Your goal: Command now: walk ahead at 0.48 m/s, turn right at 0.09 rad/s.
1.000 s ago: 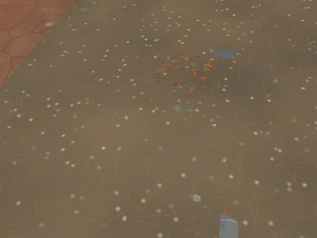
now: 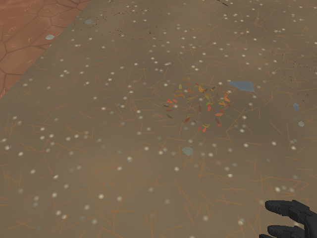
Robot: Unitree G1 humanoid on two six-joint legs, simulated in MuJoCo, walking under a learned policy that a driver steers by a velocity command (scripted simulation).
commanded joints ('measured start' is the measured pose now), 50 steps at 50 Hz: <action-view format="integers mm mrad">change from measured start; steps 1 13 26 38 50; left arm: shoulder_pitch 89 -203 -217 -196 -95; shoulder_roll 25 63 140 168 126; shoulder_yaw -15 36 71 75 62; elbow -69 -174 -308 -340 -293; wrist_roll -9 -16 -22 -7 -4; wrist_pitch -40 0 -2 -26 0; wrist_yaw -10 -3 -71 -5 8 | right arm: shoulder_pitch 469 224 300 149 141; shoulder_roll -237 -133 -238 -121 -190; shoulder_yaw -82 -52 -77 -32 -60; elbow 67 142 173 28 15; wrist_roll -16 -34 0 -31 -20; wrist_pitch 8 -41 55 -12 -51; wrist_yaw -15 -30 -67 -37 -11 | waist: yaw -199 -74 7 -91 -108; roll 256 45 83 -22 -120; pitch -484 22 -120 -51 -101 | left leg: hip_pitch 960 331 592 -110 223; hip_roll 427 226 263 101 20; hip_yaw -817 -13 188 -92 -72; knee -224 -462 88 366 -92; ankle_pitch -334 45 834 -119 34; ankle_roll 267 110 14 -145 -29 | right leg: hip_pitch -705 -770 -426 -317 -190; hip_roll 77 -118 71 -118 -100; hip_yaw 118 132 -127 269 319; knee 823 468 118 -261 46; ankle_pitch -81 490 314 615 603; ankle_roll -20 4 -137 -286 -141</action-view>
